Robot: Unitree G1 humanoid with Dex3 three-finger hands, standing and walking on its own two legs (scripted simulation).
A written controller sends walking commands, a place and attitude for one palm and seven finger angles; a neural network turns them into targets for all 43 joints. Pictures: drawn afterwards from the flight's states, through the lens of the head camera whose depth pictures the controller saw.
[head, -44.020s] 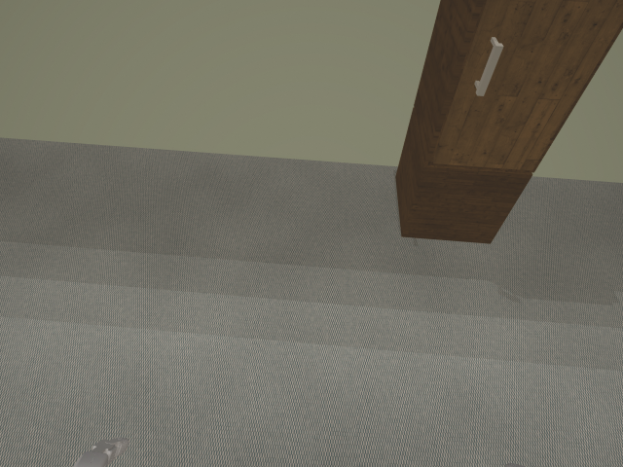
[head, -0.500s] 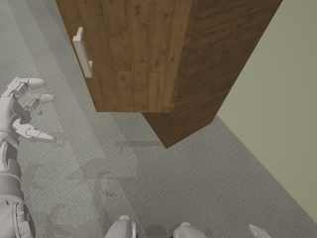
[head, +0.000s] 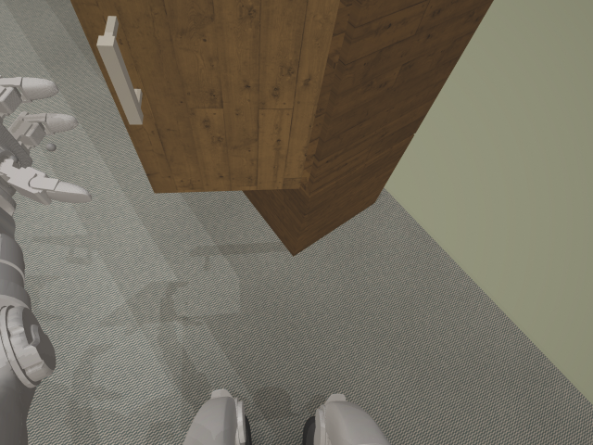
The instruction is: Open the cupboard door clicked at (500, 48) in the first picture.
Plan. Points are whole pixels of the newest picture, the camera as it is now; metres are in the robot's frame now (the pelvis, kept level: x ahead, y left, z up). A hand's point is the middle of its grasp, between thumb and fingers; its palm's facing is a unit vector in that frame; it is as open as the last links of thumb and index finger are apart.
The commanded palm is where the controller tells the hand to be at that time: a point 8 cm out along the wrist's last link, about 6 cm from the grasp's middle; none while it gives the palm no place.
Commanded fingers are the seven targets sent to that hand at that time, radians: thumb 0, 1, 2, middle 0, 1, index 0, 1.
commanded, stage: move the hooked fingers beside the handle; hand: left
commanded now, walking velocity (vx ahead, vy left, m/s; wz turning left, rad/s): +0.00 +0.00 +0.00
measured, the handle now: (124, 74) +0.60 +0.23 +0.07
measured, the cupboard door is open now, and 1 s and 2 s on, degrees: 59 59 59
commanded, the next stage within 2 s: slide the fingers in behind the handle in 1.40 s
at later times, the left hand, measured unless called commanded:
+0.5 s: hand (64, 97) +0.54 +0.29 +0.08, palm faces +0.07 -1.00 -0.01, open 14.0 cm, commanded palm +0.53 +0.33 +0.07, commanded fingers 0.00 -0.50 0.30 -0.30 -1.20 -0.30 -1.20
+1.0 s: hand (65, 104) +0.54 +0.29 +0.07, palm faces +0.06 -1.00 +0.00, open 14.0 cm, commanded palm +0.53 +0.33 +0.07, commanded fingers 0.00 -0.50 0.30 -0.30 -1.20 -0.30 -1.20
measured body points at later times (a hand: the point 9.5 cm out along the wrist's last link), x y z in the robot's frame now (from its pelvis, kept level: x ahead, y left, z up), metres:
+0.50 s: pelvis +0.01 +0.00 -0.01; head +0.18 +0.04 +0.40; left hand +0.53 +0.35 +0.09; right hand -0.02 -0.28 -0.10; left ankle +0.04 +0.08 -0.67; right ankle +0.02 -0.13 -0.67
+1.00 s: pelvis +0.02 +0.00 -0.01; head +0.18 +0.04 +0.41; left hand +0.53 +0.35 +0.08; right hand +0.01 -0.27 -0.10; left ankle +0.04 +0.08 -0.67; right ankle +0.02 -0.13 -0.67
